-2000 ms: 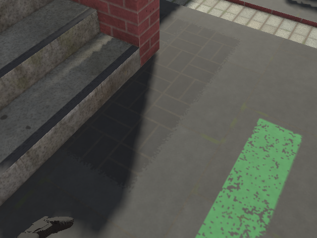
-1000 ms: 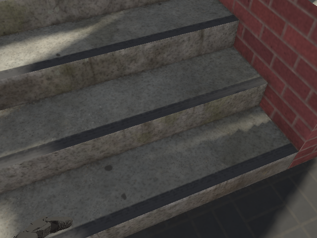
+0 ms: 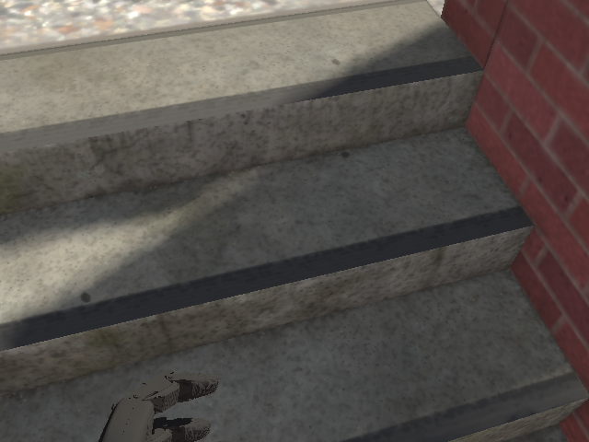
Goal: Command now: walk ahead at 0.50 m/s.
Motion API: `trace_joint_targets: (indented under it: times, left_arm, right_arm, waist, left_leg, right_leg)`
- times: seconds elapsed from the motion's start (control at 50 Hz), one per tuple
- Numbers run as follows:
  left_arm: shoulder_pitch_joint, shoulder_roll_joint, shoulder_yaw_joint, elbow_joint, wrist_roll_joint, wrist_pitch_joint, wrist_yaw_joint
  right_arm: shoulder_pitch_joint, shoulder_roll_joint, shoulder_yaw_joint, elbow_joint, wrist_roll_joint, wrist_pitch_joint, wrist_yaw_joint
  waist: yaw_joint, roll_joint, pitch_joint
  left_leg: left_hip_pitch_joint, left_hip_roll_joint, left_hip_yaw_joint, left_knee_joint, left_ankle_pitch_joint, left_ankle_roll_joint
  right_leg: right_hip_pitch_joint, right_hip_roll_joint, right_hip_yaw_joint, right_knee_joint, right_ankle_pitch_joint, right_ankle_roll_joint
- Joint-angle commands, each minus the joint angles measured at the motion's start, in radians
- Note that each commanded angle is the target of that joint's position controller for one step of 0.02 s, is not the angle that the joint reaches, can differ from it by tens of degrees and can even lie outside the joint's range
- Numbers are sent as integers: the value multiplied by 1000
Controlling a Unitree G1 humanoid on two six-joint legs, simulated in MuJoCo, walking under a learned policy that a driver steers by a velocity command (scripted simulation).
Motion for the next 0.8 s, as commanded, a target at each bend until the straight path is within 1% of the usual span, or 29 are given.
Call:
trace_joint_targets:
  times: [0.02,0.04,0.06,0.08,0.1,0.14,0.18,0.2,0.26,0.28,0.32,0.34,0.38,0.42,0.46,0.5,0.52,0.54,0.56,0.58,0.6,0.62,0.64,0.68,0.7,0.74,0.76,0.78,0.8]
  left_arm:
    - [466,242,108,175,-1,19,30]
    - [425,155,88,238,-26,15,14]
    - [377,55,66,296,-7,7,0]
    - [326,-24,45,326,20,0,-6]
    - [320,-78,31,361,27,-2,-16]
    - [329,-66,31,390,14,1,-17]
    - [278,-31,26,374,24,-5,-14]
    - [339,-12,22,408,36,-8,-10]
    - [445,8,16,464,22,-4,5]
    - [465,18,18,471,8,2,7]
    - [552,12,11,491,5,6,30]
    - [593,50,21,500,-6,5,54]
    - [644,97,44,524,-18,18,83]
    - [595,91,42,514,-21,36,76]
    - [625,130,46,522,4,38,58]
    - [528,190,61,495,-1,33,63]
    - [483,144,56,455,1,7,54]
    - [480,45,45,452,-7,-21,27]
    - [394,13,57,424,-18,-45,-11]
    - [283,-11,60,339,-45,-50,-35]
    - [181,-20,48,264,-48,-51,-41]
    - [184,-21,48,245,-41,-43,-29]
    - [243,-36,43,244,-37,-25,-21]
    - [294,-92,12,228,-43,-8,-13]
    - [293,-107,-5,218,-36,-5,-13]
    - [230,-89,-20,186,-23,5,-7]
    - [193,-58,-19,170,-4,9,-6]
    - [147,-56,-18,165,10,13,1]
    - [134,-68,-22,168,6,15,6]
  right_arm:
    - [-20,-82,-51,-102,19,-70,77]
    - [-196,-26,-23,-196,21,-62,73]
    - [-301,-9,-9,-262,23,-59,68]
    - [-274,4,2,-288,30,-44,65]
    - [-237,41,23,-295,28,-40,69]
    - [-197,92,59,-308,28,-34,74]
    - [-193,39,59,-308,33,-16,67]
    - [-239,66,73,-314,24,-3,57]
    - [-354,108,99,-372,14,3,41]
    - [-441,98,109,-423,9,-7,46]
    - [-597,75,114,-474,11,-21,50]
    - [-651,90,132,-506,2,-24,50]
    - [-719,103,135,-536,-9,-30,59]
    - [-673,103,129,-488,3,-32,74]
    - [-594,44,92,-459,11,-44,78]
    - [-346,-56,40,-386,17,-42,72]
    - [-158,-137,6,-305,-11,-38,70]
    - [26,-238,-34,-227,-33,-5,43]
    - [52,-219,-32,-174,-50,4,14]
    - [-54,-115,-4,-150,-43,-3,15]
    - [-115,7,27,-121,-44,-14,39]
    - [-157,78,40,-92,-38,-25,53]
    - [-174,125,50,-64,-44,-32,62]
    - [-141,116,48,-8,-46,-29,75]
    - [-146,99,47,-7,-39,-30,79]
    - [-169,54,47,-20,-43,-25,74]
    - [-166,43,51,-23,-40,-29,68]
    - [-124,41,58,-9,-42,-32,62]
    - [-65,30,58,5,-44,-33,53]
  waist:
    - [133,-180,-370]
    - [100,-67,-154]
    - [55,21,-26]
    - [-4,-4,13]
    - [-40,-8,20]
    - [-79,-35,25]
    - [-105,-21,40]
    - [-78,-60,29]
    - [-43,-82,77]
    - [-32,-57,78]
    - [43,-71,46]
    - [54,-88,3]
    - [65,-100,-33]
    - [27,-97,-69]
    - [-36,-216,-126]
    - [-186,-351,-202]
    - [-218,-180,-297]
    - [-244,191,-374]
    - [-215,208,-328]
    - [-131,152,-136]
    - [-84,69,-25]
    - [-20,-20,33]
    - [35,-22,20]
    - [73,24,40]
    - [96,0,43]
    - [108,-14,48]
    - [106,-15,36]
    - [82,19,11]
    - [56,45,-3]
  left_leg:
    - [-599,-178,-191,1100,-73,39]
    - [-708,-119,-88,1159,-75,70]
    - [-786,-80,-56,1203,-35,105]
    - [-787,-61,-68,1263,-20,133]
    - [-825,-75,-95,1334,31,165]
    - [-987,-86,-78,1377,39,163]
    - [-1016,-71,-46,1235,95,115]
    - [-1086,-90,21,1402,82,89]
    - [-1334,-68,19,1515,56,61]
    - [-1336,-45,43,1332,93,54]
    - [-1312,-30,137,1165,152,23]
    - [-1236,18,249,1066,87,4]
    - [-1199,82,222,909,15,3]
    - [-905,19,336,687,-73,52]
    - [-655,-115,408,556,-291,96]
    - [-448,-110,227,300,-267,155]
    - [-141,46,-121,175,-257,245]
    - [114,219,-646,-306,-482,372]
    - [64,300,-931,-519,-559,359]
    - [-103,288,-782,-480,-550,281]
    - [-251,259,-571,-414,-474,236]
    - [-350,210,-362,-367,-333,181]
    - [-372,163,-228,-345,-235,137]
    - [-358,122,-106,-379,-127,113]
    - [-373,101,-46,-361,-109,98]
    - [-467,69,32,-400,-106,102]
    - [-519,51,54,-423,-82,117]
    - [-515,51,29,-428,-38,143]
    - [-465,63,-11,-423,-36,167]
  right_leg:
    - [885,-367,1099,-901,-63,-169]
    - [713,-319,894,-864,-121,-120]
    - [549,-273,692,-823,-111,-104]
    - [458,-234,562,-817,-50,-78]
    - [435,-194,454,-805,52,-48]
    - [454,-174,325,-838,115,-56]
    - [370,-156,204,-887,131,-48]
    - [380,-175,213,-913,150,-72]
    - [481,-192,222,-925,132,-66]
    - [474,-166,192,-934,97,-25]
    - [511,-155,199,-969,133,-41]
    - [521,-205,253,-1095,175,-89]
    - [754,-258,283,-1140,322,-111]
    - [769,-230,124,-1102,816,-93]
    - [853,-239,104,-940,1580,-101]
    - [942,-249,120,-669,1896,-96]
    - [636,-165,109,-399,1705,-67]
    - [310,32,177,-21,652,-25]
    - [136,132,377,439,229,2]
    - [-3,103,436,613,226,-20]
    - [-89,77,380,715,266,-51]
    - [-109,54,360,735,306,-75]
    - [-122,43,367,763,320,-94]
    - [-242,55,371,887,288,-118]
    - [-291,39,365,842,316,-109]
    - [-300,9,275,714,368,-49]
    - [-257,-16,181,647,435,-16]
    - [-256,-34,113,680,479,21]
    - [-304,-46,91,744,484,49]
Next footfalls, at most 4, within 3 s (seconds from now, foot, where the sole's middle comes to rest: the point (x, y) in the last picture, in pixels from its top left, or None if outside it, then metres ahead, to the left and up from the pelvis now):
0.50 left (249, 418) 0.42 0.10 -0.51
1.06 right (357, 206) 0.79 -0.10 -0.36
1.54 left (175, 80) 0.97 0.26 -0.21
2.08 right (302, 64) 1.03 0.02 -0.21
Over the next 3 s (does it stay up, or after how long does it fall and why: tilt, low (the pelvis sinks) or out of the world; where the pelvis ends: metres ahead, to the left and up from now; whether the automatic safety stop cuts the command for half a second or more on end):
stays up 1.02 0.09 0.55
